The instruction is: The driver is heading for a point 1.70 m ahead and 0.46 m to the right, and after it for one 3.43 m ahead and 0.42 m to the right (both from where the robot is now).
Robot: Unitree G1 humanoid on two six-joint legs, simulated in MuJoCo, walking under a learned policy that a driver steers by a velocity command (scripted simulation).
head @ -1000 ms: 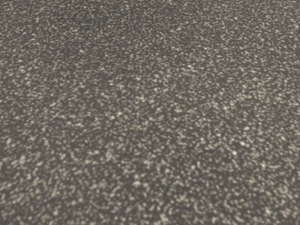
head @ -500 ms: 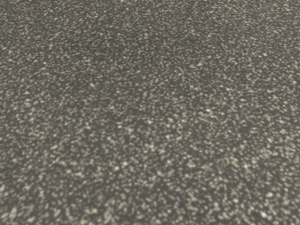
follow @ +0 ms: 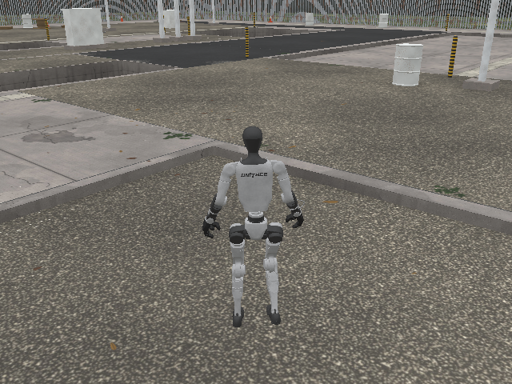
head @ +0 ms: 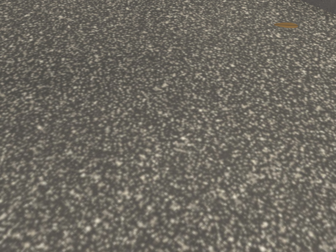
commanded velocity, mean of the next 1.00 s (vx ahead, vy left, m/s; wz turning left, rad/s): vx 0.01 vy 0.00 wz -0.38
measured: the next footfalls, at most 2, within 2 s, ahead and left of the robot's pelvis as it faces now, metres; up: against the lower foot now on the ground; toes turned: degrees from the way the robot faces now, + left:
right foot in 0.30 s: +0.02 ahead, -0.15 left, +0.00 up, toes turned -13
left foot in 0.76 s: +0.09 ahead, +0.08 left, +0.00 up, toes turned -22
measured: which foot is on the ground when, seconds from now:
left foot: down 0.00-0.30, up 0.32-0.74, down 0.76-1.00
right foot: up 0.00-0.28, down 0.30-1.00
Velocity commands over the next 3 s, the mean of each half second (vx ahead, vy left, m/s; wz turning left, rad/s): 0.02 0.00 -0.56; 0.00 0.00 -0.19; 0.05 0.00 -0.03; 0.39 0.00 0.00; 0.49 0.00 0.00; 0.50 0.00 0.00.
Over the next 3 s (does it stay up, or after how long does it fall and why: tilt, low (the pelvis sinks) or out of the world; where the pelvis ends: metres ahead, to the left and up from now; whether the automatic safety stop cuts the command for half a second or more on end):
stays up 0.73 -0.34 0.01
